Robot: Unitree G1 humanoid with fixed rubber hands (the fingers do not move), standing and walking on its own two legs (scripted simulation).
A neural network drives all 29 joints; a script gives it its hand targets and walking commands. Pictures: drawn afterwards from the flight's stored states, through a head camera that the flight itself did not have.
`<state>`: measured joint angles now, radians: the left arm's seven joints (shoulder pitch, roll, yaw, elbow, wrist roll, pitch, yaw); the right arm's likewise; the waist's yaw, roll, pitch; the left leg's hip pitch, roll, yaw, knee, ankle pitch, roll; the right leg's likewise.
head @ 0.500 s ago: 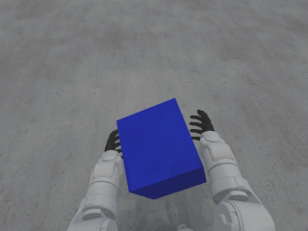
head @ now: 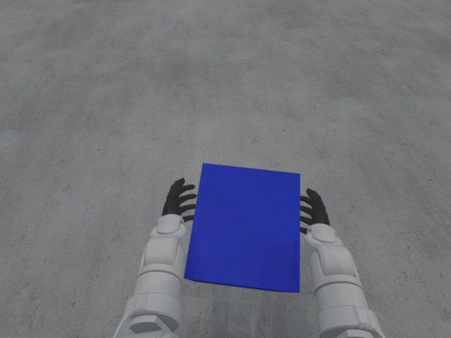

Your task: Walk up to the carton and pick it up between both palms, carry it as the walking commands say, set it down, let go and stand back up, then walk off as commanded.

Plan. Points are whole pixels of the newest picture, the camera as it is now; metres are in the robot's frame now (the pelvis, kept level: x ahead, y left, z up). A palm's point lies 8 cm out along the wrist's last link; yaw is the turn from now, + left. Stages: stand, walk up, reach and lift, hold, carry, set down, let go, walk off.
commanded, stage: reach and lift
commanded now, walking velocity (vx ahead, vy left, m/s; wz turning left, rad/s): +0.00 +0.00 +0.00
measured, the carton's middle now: (242, 233) +0.36 -0.03 -0.07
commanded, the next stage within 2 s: hold in 1.90 s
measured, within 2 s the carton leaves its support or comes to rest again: neither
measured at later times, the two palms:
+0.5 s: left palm (148, 226) +0.32 +0.13 +0.07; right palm (310, 210) +0.31 -0.14 +0.08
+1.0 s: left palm (153, 232) +0.31 +0.13 +0.05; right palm (312, 204) +0.33 -0.14 +0.08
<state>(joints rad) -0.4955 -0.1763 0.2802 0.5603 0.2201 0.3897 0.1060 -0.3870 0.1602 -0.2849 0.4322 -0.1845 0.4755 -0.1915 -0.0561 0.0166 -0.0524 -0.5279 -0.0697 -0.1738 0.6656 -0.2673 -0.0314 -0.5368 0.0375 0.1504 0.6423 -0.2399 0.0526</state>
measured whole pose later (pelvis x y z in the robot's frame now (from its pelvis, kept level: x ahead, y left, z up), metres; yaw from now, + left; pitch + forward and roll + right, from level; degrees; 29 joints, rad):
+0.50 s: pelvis +0.01 -0.01 +0.02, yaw +2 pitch -5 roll -1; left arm -0.41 -0.12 0.26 0.57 0.23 0.63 0.10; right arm -0.42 0.20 -0.25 0.50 -0.24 0.73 -0.23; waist -0.03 0.00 -0.09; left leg -0.19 -0.03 -0.21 0.53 -0.25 -0.04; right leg -0.18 0.04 0.11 0.48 -0.22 0.02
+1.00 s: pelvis +0.02 +0.00 +0.02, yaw -2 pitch -5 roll +0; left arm -0.33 -0.15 0.21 0.45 0.24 0.77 0.10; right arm -0.43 0.18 -0.24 0.46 -0.28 0.71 -0.14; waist -0.02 0.00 -0.05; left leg -0.14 -0.05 -0.14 0.47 -0.24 -0.01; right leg -0.16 0.02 0.17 0.47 -0.22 0.05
